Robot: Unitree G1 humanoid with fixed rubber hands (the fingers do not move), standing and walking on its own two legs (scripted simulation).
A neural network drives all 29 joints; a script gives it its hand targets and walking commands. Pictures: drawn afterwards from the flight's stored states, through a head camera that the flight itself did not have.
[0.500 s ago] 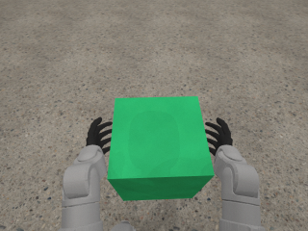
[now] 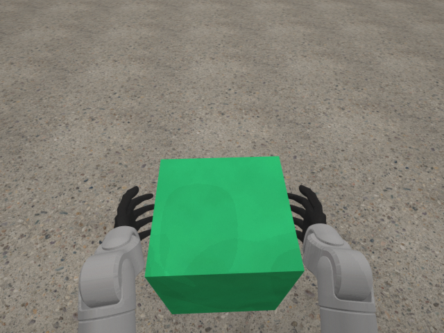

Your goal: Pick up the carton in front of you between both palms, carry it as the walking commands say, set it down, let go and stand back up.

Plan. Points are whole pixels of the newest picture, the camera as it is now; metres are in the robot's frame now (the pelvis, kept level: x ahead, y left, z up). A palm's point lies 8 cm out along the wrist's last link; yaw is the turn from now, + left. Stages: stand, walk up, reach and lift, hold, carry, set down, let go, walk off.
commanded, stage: carry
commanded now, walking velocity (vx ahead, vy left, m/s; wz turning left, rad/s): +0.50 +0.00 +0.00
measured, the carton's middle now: (222, 240) +0.30 +0.00 +0.01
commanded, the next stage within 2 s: none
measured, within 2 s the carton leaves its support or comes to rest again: neither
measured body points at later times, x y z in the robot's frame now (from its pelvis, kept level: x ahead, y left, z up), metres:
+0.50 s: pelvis +0.35 +0.01 -0.03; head +0.31 +0.02 +0.42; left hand +0.59 +0.16 +0.06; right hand +0.58 -0.15 +0.06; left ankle +0.47 +0.11 -0.75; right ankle +0.13 -0.12 -0.71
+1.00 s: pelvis +0.59 -0.03 -0.01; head +0.57 -0.05 +0.44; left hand +0.83 +0.12 +0.08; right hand +0.83 -0.18 +0.07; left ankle +0.52 +0.10 -0.73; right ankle +0.65 -0.11 -0.74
